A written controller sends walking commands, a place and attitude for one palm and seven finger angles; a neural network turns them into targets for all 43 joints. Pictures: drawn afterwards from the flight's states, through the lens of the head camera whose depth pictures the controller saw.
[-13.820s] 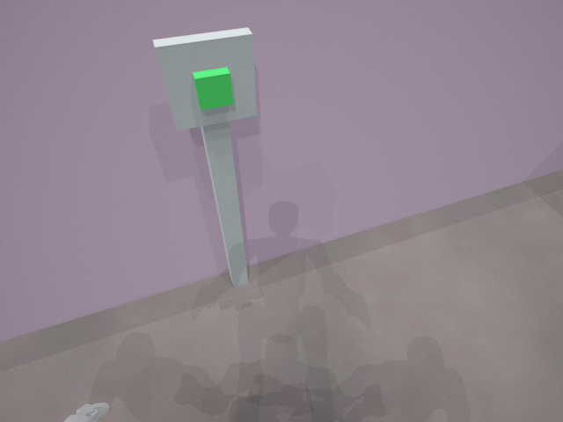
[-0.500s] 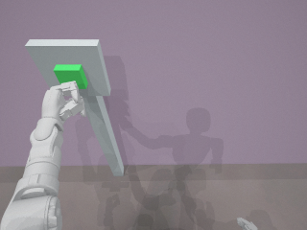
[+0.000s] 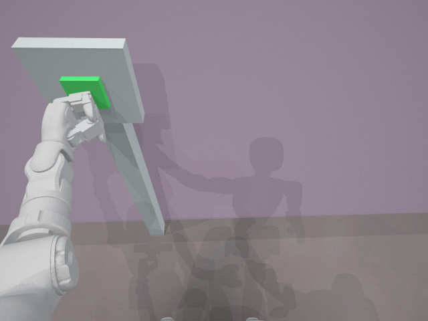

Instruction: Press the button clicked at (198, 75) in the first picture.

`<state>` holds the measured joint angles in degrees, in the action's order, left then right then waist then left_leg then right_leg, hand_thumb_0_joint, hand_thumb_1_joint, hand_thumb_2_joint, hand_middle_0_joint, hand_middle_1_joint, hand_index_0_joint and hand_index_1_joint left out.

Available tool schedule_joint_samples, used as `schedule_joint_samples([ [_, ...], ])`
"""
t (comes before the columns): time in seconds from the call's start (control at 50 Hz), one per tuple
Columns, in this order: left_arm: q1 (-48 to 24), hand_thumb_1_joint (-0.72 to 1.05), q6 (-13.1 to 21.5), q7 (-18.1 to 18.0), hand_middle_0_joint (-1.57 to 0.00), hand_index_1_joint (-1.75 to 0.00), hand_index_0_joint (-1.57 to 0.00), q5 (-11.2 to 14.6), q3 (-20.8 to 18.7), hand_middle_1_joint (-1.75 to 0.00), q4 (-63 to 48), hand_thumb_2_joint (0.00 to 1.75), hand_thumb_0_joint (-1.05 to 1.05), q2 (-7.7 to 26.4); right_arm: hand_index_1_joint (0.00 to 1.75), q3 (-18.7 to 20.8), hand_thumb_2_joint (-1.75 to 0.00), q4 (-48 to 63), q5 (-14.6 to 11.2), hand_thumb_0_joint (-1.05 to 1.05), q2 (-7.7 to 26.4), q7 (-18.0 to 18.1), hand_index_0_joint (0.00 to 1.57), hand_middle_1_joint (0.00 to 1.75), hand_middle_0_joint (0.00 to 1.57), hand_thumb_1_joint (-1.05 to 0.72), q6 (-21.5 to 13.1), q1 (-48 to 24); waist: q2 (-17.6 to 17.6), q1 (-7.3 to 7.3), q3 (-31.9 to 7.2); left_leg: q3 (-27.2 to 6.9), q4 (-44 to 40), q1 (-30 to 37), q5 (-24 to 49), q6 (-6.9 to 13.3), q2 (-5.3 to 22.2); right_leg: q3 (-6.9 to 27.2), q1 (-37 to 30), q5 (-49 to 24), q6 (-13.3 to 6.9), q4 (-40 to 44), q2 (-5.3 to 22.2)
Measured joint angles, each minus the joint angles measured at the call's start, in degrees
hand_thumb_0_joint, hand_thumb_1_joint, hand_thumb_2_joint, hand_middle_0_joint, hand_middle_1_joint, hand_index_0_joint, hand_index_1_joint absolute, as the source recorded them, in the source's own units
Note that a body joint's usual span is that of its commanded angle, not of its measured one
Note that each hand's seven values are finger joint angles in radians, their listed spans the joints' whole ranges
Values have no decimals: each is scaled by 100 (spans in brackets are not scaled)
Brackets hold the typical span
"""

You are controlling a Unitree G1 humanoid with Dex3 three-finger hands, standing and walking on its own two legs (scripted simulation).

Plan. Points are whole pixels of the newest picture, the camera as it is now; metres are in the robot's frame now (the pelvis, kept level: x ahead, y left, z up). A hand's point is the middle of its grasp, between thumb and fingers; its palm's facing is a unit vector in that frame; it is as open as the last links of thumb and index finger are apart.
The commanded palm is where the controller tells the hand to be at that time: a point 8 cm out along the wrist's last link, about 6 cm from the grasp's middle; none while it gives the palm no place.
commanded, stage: press the button with the knuckle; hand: left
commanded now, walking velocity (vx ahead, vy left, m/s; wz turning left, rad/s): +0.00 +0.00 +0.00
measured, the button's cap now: (87, 89) +0.51 +0.24 +0.14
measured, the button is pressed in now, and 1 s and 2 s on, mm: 11 8 0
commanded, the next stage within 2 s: hold the button down briefly in 0.24 s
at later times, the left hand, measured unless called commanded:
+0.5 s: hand (96, 122) +0.45 +0.22 +0.11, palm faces +0.03 -1.00 -0.02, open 2.8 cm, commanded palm +0.46 +0.26 +0.11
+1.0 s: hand (97, 125) +0.45 +0.22 +0.11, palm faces +0.04 -1.00 +0.00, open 2.7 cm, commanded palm +0.41 +0.26 +0.11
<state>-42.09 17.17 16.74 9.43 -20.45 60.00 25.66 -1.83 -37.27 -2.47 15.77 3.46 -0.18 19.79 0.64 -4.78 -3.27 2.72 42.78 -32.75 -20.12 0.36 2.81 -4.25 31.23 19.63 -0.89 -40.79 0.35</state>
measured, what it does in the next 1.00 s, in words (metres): stands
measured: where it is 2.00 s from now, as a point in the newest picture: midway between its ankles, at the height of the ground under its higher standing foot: outside the picture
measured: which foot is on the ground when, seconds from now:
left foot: down 0.00-1.00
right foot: down 0.00-1.00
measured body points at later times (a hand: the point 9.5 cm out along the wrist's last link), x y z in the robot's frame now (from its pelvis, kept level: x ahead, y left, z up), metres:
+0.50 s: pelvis -0.03 +0.00 -0.01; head +0.05 +0.02 +0.43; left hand +0.45 +0.27 +0.11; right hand +0.01 -0.26 -0.12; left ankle +0.01 +0.11 -0.71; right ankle +0.00 -0.11 -0.71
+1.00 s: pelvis -0.03 +0.01 -0.01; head +0.05 +0.02 +0.43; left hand +0.44 +0.27 +0.11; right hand +0.01 -0.26 -0.12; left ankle +0.01 +0.12 -0.71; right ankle +0.00 -0.11 -0.71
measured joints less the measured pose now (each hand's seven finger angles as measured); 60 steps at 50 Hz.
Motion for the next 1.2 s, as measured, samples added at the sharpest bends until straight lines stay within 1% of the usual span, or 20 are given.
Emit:
schedule_joint_samples([
  [0.14, -282, 79, 133, 15, -130, -150, -132, -29, 34, -150, 311, 93, -2, 74, 30, -4, -90, -71, 19, 0, 0, -22, 20, 30, 20, -90, -4, 81, 6, -41, -7, -48, 129, -209, 2, 15, -3, -42, 165, -18, 9, -73, 6],
  [0.22, -519, 78, 177, 22, -130, -150, -134, -105, 59, -150, 549, 94, -3, 158, 30, -38, -90, -117, 29, 0, -7, -21, 20, 30, 20, -90, -30, 93, -3, -81, -3, -85, 210, -358, 20, 24, -12, -77, 287, -34, 14, -133, 17],
  [0.32, -815, 75, 175, 3, -130, -150, -138, -155, 158, -150, 812, 95, -3, 284, 30, -68, -90, -151, 37, 0, -6, -10, 20, 30, 20, -90, -111, 122, -8, -134, 3, -137, 306, -558, 58, 29, -24, -125, 454, -67, 13, -205, 32],
  [0.42, -1020, 74, 174, -82, -130, -150, -139, -145, 232, -150, 994, 97, -3, 346, 30, -87, -90, -177, 48, 0, 16, -9, 20, 30, 20, -90, -209, 174, -5, -176, 0, -164, 379, -719, 96, 34, -34, -149, 600, -99, 12, -271, 44],
  [0.56, -1143, 74, 162, -117, -130, -150, -139, -185, 200, -150, 1105, 97, -3, 453, 30, -112, -90, -181, 54, 0, 53, -9, 20, 30, 20, -90, -307, 238, -13, -248, -6, -162, 455, -866, 128, 41, -23, -141, 749, -138, 11, -342, 35],
  [0.66, -1200, 74, 143, -90, -130, -150, -139, -165, 210, -150, 1142, 97, -3, 529, 30, -130, -90, -164, 43, 0, 77, 12, 20, 30, 20, -90, -364, 277, -21, -286, 10, -164, 498, -926, 133, 41, -14, -137, 807, -151, 9, -375, 25],
  [0.8, -1195, 74, 109, -107, -130, -150, -138, -152, 206, -150, 1065, 96, -3, 490, 30, -106, -90, -145, 65, 0, 88, -11, 20, 30, 20, -90, -407, 330, -14, -265, 0, -165, 527, -978, 132, 45, -27, -130, 864, -141, 10, -419, 35],
  [0.86, -1115, 74, 86, -132, -130, -150, -138, -161, 170, -150, 954, 96, -3, 439, 30, -86, -90, -123, 78, 0, 81, -40, 20, 30, 20, -90, -395, 331, -3, -243, -15, -154, 525, -966, 122, 47, -27, -118, 859, -132, 11, -421, 34],
  [0.96, -816, 76, 73, -171, -130, -150, -135, -98, 102, -150, 660, 95, -3, 284, 30, -52, -90, -51, 79, 0, 44, -86, 20, 30, 20, -90, -338, 317, 7, -172, -48, -102, 473, -836, 89, 48, -13, -64, 760, -113, 15, -383, 18],
  [1.1, -43, 80, 57, -137, -130, -150, -131, 31, 46, -150, -46, 94, -5, -13, 30, -35, -90, 112, 20, 1, -22, -98, 20, 30, 20, -90, -203, 237, 29, -41, -100, -9, 319, -449, 14, 45, 17, 31, 424, -67, 22, -246, -20],
  [1.2, 542, 84, -96, -199, -130, -150, -130, 123, 106, -150, -721, 92, -3, -228, 30, -21, -90, 252, -25, 1, -60, -90, 20, 30, 20, -90, -155, 99, 54, 37, -109, 40, 178, -153, -29, 38, 18, 79, 158, -30, 24, -127, -29],
])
